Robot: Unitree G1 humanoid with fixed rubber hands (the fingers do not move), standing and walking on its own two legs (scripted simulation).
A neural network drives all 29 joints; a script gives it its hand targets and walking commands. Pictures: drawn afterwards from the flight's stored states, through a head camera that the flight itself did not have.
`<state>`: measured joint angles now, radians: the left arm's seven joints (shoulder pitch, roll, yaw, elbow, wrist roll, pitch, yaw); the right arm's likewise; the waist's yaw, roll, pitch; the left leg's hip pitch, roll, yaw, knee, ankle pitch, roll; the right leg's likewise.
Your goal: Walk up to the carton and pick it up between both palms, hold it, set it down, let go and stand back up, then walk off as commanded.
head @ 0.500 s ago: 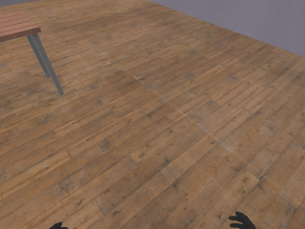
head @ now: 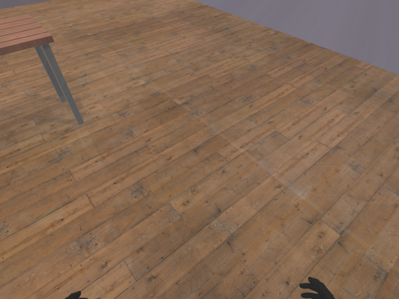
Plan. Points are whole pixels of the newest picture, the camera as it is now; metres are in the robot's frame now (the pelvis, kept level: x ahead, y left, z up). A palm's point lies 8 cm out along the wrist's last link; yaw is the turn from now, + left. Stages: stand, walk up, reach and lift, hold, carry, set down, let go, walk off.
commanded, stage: stand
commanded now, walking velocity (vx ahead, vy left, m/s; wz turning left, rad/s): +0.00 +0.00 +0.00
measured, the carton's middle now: out of the picture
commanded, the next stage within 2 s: walk up in 0.22 s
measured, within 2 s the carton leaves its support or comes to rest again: neither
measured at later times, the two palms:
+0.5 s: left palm out of the picture +0.10 +0.30 -0.09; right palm out of the picture +0.12 -0.26 -0.10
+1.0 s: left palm out of the picture +0.11 +0.50 -0.07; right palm (264, 275) +0.21 -0.14 -0.12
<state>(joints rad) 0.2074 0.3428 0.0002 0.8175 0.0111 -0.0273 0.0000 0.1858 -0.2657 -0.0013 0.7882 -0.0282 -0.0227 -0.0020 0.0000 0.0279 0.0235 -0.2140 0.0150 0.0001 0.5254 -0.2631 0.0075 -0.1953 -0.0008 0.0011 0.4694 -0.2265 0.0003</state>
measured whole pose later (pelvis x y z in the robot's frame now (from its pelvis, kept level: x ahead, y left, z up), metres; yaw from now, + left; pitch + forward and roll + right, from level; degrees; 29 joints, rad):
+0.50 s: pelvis +0.00 +0.00 +0.00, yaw +2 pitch -2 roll -1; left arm 0.21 0.37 0.00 0.82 0.01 -0.06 0.00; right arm 0.21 -0.29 -0.01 0.79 -0.05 0.01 0.06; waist 0.00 0.03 0.02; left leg -0.29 0.01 0.00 0.67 -0.35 0.01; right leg -0.20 -0.02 -0.03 0.47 -0.24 0.00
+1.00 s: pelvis +0.09 +0.15 -0.01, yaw +16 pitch -1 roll +0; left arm 0.21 0.45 0.07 0.82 0.01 -0.07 0.00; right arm 0.36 -0.39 -0.08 0.79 -0.04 0.01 0.11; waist -0.01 0.03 0.03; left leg -0.26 -0.02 0.01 0.62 -0.33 0.04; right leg -0.49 -0.08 -0.09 0.94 -0.47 0.00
